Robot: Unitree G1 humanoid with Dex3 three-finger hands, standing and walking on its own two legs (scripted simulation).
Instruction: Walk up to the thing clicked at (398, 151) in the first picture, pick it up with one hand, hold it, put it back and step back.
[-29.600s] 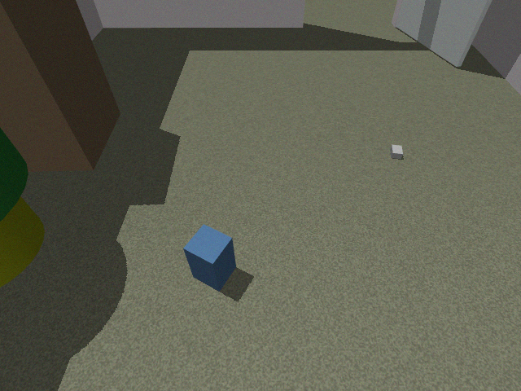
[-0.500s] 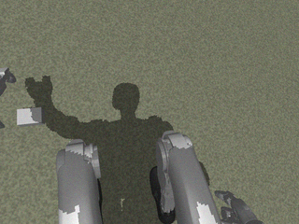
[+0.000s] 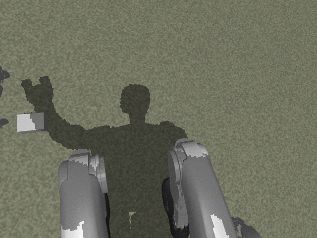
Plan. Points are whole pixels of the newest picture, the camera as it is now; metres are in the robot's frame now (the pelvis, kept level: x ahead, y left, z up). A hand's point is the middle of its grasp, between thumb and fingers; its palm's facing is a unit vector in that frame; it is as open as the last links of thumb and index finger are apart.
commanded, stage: home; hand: left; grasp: from above
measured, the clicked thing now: (33, 123) +0.43 +0.35 -0.32
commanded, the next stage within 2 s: none
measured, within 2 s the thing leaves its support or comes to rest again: neither
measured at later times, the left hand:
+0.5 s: hand out of the picture +0.27 +0.28 +0.09, palm faces -0.08 -0.82 -0.56, open 7.5 cm
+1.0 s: hand out of the picture +0.23 +0.22 +0.30, palm faces +0.22 -0.95 -0.21, open 7.4 cm
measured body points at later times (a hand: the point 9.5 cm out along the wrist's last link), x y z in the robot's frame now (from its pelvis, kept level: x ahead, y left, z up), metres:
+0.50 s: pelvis +0.01 +0.00 +0.19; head +0.16 +0.05 +0.61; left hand +0.27 +0.33 +0.13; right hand +0.25 -0.23 +0.10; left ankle +0.08 +0.13 -0.31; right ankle +0.10 -0.13 -0.31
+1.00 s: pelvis +0.08 +0.01 +0.36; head +0.11 +0.02 +0.81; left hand +0.21 +0.27 +0.32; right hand +0.25 -0.21 +0.28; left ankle +0.08 +0.13 -0.31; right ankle +0.10 -0.13 -0.31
